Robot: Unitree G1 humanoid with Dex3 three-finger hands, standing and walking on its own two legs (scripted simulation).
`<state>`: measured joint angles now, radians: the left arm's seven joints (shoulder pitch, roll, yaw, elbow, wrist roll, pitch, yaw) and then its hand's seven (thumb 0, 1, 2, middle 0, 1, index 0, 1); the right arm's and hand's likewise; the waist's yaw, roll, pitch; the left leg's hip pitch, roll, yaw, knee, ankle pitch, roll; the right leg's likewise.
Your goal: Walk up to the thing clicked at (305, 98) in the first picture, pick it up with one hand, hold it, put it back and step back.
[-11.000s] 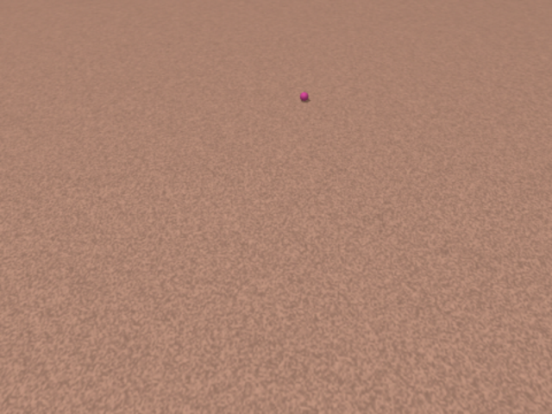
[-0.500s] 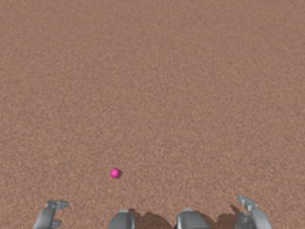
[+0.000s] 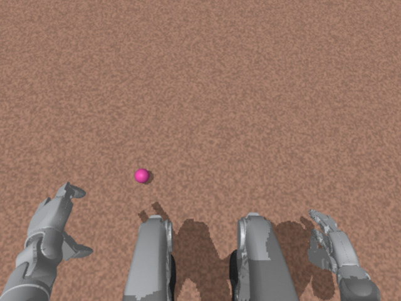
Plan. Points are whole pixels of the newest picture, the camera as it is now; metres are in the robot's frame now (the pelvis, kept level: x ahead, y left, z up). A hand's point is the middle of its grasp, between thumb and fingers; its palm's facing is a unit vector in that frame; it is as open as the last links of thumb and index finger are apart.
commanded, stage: rise first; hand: left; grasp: from above
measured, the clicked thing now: (142, 175) +0.46 +0.23 -0.51
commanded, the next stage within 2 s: approach in 1.74 s
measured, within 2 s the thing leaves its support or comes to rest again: neither
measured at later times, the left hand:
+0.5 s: hand (99, 196) +0.35 +0.30 -0.29, palm faces -0.47 -0.16 -0.87, open 13.8 cm
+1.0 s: hand (110, 184) +0.40 +0.29 -0.35, palm faces -0.46 -0.01 -0.89, open 13.6 cm
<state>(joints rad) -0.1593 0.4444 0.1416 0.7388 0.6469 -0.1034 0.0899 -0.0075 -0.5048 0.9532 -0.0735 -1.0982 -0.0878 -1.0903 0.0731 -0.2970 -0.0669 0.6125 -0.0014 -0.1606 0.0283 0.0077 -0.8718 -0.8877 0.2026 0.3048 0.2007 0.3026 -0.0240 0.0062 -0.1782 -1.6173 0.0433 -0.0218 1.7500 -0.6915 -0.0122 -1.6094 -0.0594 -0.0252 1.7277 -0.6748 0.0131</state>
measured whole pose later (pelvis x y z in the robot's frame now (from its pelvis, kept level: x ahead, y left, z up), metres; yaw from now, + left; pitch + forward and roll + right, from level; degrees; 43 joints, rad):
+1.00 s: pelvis -0.04 +0.01 -0.19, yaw -4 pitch +34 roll -7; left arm -0.84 0.71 0.12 1.36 1.29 -0.28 0.40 0.00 -0.43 0.92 -0.17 -0.91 -0.17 -0.91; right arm 0.12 -0.26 -0.01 0.77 -0.13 -0.05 0.13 0.00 -0.91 -0.90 0.20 0.30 0.20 0.30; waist -0.17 -0.01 -0.06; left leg -2.26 0.03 -0.10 2.35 -0.69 0.01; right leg -2.20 -0.05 -0.04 2.27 -0.66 0.03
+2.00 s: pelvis -0.04 +0.01 -0.21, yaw -6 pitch +34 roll -8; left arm -0.93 0.76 0.11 1.48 1.30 -0.25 0.46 0.00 -0.54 1.01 -0.09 -1.02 -0.09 -1.03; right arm 0.13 -0.28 0.04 0.76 -0.17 -0.07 0.15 0.00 -0.91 -0.89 0.20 0.30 0.20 0.30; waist -0.23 -0.02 -0.02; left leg -2.33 0.03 -0.12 2.44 -0.71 0.01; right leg -2.27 -0.04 -0.06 2.34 -0.67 0.04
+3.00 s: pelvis -0.04 +0.01 -0.22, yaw -7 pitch +32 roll -10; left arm -1.05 0.76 0.05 1.64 1.36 -0.20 0.56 -0.01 -0.52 0.99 -0.08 -1.00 -0.09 -1.00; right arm 0.06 -0.30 0.08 0.73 -0.19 -0.12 0.18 0.00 -0.90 -0.89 0.20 0.30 0.20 0.30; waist -0.30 -0.05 -0.01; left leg -2.35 0.02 -0.14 2.48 -0.70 0.02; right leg -2.27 -0.04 -0.07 2.36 -0.66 0.05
